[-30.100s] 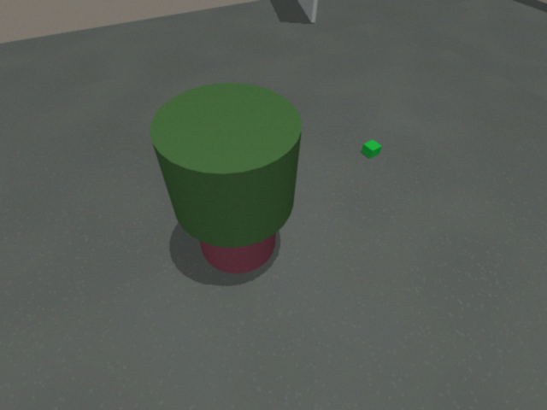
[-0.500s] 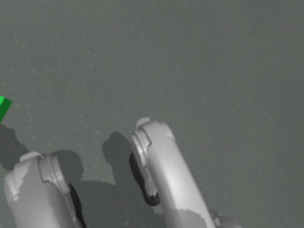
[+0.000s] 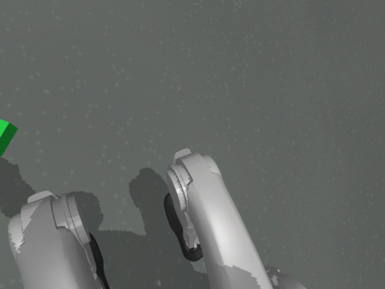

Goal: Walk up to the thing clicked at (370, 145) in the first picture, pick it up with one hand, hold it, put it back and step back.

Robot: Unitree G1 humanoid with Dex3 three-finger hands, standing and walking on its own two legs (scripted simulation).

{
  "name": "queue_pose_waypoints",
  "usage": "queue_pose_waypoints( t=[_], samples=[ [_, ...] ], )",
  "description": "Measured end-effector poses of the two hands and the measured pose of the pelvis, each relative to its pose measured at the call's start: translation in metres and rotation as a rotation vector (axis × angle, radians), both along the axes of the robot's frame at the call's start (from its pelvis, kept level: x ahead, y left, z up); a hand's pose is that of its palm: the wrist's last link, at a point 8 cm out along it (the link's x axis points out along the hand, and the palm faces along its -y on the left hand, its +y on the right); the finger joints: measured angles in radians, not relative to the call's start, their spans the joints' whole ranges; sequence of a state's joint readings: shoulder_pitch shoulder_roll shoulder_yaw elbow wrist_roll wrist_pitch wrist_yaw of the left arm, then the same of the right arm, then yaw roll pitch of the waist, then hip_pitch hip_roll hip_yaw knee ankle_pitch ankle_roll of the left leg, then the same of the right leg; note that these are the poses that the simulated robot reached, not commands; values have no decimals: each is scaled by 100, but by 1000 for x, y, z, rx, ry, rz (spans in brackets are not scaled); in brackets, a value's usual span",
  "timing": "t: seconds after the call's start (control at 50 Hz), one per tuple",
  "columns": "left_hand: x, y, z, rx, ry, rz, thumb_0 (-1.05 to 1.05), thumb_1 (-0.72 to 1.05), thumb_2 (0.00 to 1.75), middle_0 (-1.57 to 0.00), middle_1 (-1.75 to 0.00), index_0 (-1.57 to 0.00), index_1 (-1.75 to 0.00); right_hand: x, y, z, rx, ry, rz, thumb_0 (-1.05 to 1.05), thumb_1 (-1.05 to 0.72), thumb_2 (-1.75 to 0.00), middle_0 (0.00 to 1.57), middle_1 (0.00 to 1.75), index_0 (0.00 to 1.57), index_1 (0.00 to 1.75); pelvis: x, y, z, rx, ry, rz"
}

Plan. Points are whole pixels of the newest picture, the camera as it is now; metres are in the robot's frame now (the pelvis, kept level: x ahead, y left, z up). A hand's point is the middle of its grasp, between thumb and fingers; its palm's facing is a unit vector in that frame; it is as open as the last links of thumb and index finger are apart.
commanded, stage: rise first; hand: left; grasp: from above
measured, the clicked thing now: out of the picture +0.48 +0.30 -0.30
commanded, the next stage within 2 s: approach in 0.16 s
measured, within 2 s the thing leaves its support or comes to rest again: neither
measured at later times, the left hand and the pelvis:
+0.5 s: hand out of the picture +0.46 +0.32 -0.17, palm faces -0.19 -0.35 -0.91, open 14.2 cm; pelvis +0.00 +0.00 +0.00, yaw +0 degrees
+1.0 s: hand out of the picture +0.47 +0.31 -0.17, palm faces -0.18 -0.36 -0.92, open 14.4 cm; pelvis +0.00 +0.00 +0.01, yaw -1 degrees
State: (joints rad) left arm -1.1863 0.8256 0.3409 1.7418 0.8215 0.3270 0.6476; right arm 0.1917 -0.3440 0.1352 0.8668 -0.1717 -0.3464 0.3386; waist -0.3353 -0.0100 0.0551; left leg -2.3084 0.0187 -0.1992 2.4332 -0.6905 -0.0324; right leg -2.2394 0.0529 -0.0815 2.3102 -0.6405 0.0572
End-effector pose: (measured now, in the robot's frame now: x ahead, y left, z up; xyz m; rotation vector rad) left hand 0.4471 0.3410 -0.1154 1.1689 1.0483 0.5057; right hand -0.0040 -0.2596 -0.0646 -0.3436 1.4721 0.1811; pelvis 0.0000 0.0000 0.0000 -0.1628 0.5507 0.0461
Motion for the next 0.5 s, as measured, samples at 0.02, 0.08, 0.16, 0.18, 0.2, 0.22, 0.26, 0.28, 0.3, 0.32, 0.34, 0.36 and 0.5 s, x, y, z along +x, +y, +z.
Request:
queue_pose_waypoints(
  t=[0.02,0.08,0.16,0.18,0.2,0.22,0.26,0.28,0.3,0.32,0.34,0.36,0.5],
  samples=[
    [0,0,0,-1,0,1,0,-49,95,-26,-82,-20,-88,0,0,0,0,0,0,0,-92,-90,20,30,20,29,0,0,0,0,0,0],
    [1,-1,1,-5,-7,9,0,-50,96,-25,-83,-20,-89,-1,0,1,2,4,0,0,-92,-90,20,30,20,29,0,0,1,1,0,0],
    [3,-1,3,0,-10,6,0,-51,96,-25,-84,-19,-90,-4,-1,1,1,9,-5,0,-91,-90,20,30,20,29,0,-1,1,2,0,0],
    [3,-1,3,2,-10,5,0,-51,97,-25,-84,-18,-90,-4,-1,1,2,10,-6,0,-91,-90,20,30,20,29,0,-1,1,2,0,0],
    [3,-1,3,2,-9,6,0,-52,97,-24,-84,-18,-90,-5,-1,2,3,12,-7,0,-91,-90,20,30,20,29,0,-1,1,3,0,0],
    [2,-1,3,1,-9,8,0,-52,97,-24,-84,-18,-90,-6,-1,2,3,13,-9,0,-91,-90,20,30,20,29,0,-1,1,3,0,0],
    [2,-2,3,-1,-8,11,0,-52,97,-24,-85,-18,-91,-8,-1,2,5,18,-10,0,-91,-90,20,30,20,29,0,-1,1,5,0,0],
    [1,-2,4,-2,-6,13,0,-53,98,-24,-85,-17,-91,-8,-1,2,6,20,-9,0,-92,-90,20,30,20,29,0,-1,1,5,-1,1],
    [1,-2,4,-3,-5,14,0,-53,98,-23,-85,-17,-91,-9,-1,2,6,22,-9,0,-92,-90,20,30,20,29,0,-1,1,6,-1,1],
    [1,-2,4,-4,-2,14,0,-53,98,-23,-86,-17,-92,-10,-1,2,5,24,-10,0,-91,-90,20,30,20,29,-1,-1,1,6,-2,0],
    [1,-2,4,-4,1,13,0,-54,98,-22,-86,-16,-92,-11,-1,3,4,24,-10,0,-91,-90,20,30,20,29,-1,-1,1,6,-4,0],
    [1,-3,4,-2,5,10,0,-54,99,-21,-87,-15,-93,-12,-1,3,3,24,-9,0,-91,-90,20,30,20,29,-1,-1,1,6,-6,0],
    [12,-16,2,-3,5,-27,-1,-57,100,-16,-94,-11,-98,-22,0,9,-15,32,-14,0,-91,-89,20,30,20,29,-4,-1,1,2,-16,1]
  ],
)
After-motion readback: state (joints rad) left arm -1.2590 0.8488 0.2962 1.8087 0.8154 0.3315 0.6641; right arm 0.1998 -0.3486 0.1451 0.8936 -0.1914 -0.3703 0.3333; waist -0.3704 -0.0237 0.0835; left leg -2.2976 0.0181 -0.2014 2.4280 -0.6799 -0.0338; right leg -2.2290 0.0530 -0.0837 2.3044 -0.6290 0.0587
